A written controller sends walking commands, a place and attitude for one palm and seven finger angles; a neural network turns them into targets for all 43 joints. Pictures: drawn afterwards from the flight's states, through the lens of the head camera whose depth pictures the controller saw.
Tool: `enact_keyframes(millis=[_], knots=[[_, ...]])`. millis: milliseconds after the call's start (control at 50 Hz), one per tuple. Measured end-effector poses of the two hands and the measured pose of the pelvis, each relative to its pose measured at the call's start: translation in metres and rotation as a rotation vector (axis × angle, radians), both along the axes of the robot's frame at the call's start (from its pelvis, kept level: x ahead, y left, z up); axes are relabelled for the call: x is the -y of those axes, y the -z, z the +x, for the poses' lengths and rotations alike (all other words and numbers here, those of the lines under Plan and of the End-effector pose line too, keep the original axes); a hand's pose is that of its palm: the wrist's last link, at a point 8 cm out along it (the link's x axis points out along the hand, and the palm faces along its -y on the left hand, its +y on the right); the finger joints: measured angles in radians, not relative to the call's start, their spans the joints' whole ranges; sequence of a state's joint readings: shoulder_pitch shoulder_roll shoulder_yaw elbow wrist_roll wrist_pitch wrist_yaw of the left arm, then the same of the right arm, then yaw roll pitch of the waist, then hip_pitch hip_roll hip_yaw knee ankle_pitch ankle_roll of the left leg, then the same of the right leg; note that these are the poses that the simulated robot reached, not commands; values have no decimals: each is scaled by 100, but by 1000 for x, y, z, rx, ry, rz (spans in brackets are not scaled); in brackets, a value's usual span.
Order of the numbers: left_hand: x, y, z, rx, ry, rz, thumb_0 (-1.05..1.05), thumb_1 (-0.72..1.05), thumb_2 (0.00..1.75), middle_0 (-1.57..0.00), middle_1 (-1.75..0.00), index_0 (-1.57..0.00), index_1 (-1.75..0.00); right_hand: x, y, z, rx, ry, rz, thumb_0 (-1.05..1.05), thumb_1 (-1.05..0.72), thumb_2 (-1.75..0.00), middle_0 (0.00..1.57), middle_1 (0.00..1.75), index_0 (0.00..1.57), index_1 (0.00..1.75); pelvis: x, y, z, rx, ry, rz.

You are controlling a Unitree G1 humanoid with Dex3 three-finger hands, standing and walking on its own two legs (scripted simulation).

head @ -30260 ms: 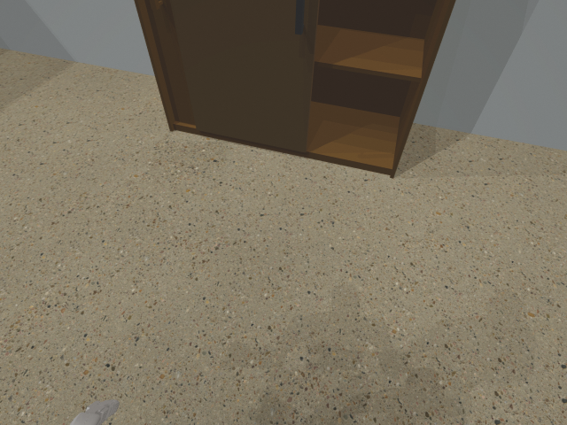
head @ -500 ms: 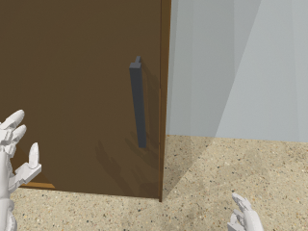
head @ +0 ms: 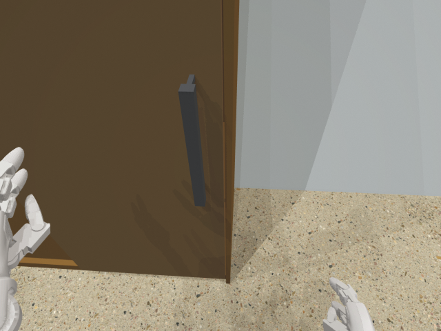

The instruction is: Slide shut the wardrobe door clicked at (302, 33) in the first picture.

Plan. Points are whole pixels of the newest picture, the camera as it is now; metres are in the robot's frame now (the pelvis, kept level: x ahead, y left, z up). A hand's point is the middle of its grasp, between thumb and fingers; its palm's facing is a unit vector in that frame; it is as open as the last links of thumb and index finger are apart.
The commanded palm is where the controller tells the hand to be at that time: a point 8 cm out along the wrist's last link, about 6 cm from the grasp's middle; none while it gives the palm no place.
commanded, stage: step back with the hand held close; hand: left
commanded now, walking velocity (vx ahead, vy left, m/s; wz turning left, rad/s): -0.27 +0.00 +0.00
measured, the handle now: (196, 149) +0.47 +0.12 +0.08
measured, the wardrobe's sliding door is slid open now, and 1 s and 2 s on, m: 0.00 0.00 0.00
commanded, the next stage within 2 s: stop stepping back and stand still in 1.18 s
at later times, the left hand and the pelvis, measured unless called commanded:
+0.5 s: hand (2, 267) +0.14 +0.30 +0.15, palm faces +0.50 -0.74 -0.45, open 7.4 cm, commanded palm +0.08 +0.33 +0.17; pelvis -0.06 +0.03 -0.02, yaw -1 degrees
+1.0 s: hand out of the picture +0.03 +0.30 +0.15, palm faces +0.47 -0.80 -0.37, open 7.5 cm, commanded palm -0.03 +0.33 +0.17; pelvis -0.18 +0.04 -0.02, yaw -3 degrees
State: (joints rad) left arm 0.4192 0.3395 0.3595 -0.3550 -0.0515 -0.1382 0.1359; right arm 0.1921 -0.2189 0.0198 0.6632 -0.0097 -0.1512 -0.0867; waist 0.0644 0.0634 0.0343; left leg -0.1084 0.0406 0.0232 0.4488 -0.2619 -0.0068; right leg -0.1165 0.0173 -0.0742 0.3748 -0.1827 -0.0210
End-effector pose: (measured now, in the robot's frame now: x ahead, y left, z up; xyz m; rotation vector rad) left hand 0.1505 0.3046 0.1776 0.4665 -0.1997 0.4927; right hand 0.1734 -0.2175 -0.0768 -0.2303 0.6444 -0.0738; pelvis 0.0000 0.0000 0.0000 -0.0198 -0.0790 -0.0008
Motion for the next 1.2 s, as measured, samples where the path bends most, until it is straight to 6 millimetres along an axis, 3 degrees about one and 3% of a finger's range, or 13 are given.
enact_keyframes(millis=[160, 260, 400, 520, 640, 760, 860, 940, 1020, 1100, 1200], knots=[[-1, 21, 10, -105, 86, 14, 1, 89, 90, -21, -30, -21, -30, 8, 0, -20, -46, 90, -42, 2, -91, -90, 20, 30, 21, 30, -17, 4, -11, -79, 20, -1], [-12, 16, -1, -110, 123, 69, 1, 88, 90, -21, -30, -21, -30, 4, -2, -37, -63, 134, -72, 2, -91, -90, 20, 30, 20, 30, -29, 7, -22, -83, 28, 8], [-32, -1, -33, -1, 55, 145, 1, 88, 90, -21, -30, -21, -30, -14, 2, -52, -38, 91, -59, 2, -91, -90, 20, 30, 20, 30, -33, 13, -42, -81, 13, 26], [-27, 11, -58, 1, 9, 82, 1, 89, 90, -21, -30, -21, -30, -22, 14, -66, -41, 48, -21, 2, -91, -90, 21, 30, 21, 30, -31, 16, -65, -91, 9, 8], [-22, 17, -78, 17, 93, 58, 1, 88, 90, -21, -30, -21, -30, -22, 10, -95, -54, 66, -57, 2, -91, -90, 21, 30, 21, 30, -38, 18, -91, -82, -7, -6], [-49, 3, -108, 64, 82, 147, 1, 88, 90, -22, -30, -21, -30, -28, -2, -126, -32, 85, -105, 2, -91, -90, 21, 30, 21, 30, -49, 16, -117, -70, -15, -31], [-64, -3, -137, 74, 5, 117, 1, 88, 90, -21, -30, -21, -30, -39, -7, -147, -33, 63, -77, 2, -91, -90, 20, 30, 21, 30, -50, 8, -134, -106, 0, -44], [-55, 11, -152, 47, 5, 33, 1, 89, 90, -21, -30, -20, -30, -45, -7, -160, -19, 32, -53, 2, -91, -90, 21, 30, 21, 30, -46, 8, -156, -136, 29, -25], [-29, 20, -161, 50, 85, 18, 1, 89, 90, -21, -30, -20, -30, -43, 2, -173, 4, 6, -38, 2, -90, -90, 21, 30, 21, 30, -39, 17, -192, -145, 55, -9], [-15, 3, -173, 72, 184, 70, 1, 88, 90, -21, -30, -21, -30, -36, 0, -202, -32, 50, -36, 2, -90, -90, 21, 30, 21, 30, -38, 11, -211, -114, 75, -7], [-25, -16, -189, 104, 236, 159, 1, 88, 90, -22, -30, -21, -30, -22, -12, -236, -7, 133, -76, 2, -90, -90, 21, 30, 21, 30, -47, 12, -225, -99, 97, -6]])
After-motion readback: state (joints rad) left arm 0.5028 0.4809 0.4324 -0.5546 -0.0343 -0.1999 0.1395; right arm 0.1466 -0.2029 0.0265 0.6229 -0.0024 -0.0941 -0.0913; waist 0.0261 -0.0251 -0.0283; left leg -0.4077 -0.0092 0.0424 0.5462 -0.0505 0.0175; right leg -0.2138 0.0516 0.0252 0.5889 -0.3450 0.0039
